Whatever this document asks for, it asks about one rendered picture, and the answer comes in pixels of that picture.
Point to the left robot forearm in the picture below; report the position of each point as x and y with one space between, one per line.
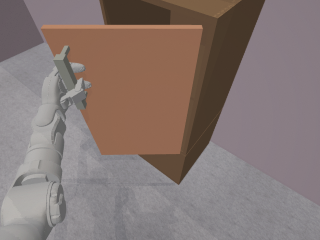
44 154

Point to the cupboard door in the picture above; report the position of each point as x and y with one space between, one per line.
141 82

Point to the robot left hand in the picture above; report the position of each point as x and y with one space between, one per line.
55 92

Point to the left robot upper arm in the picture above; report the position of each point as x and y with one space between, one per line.
31 211

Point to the handle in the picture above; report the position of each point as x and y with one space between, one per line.
63 65

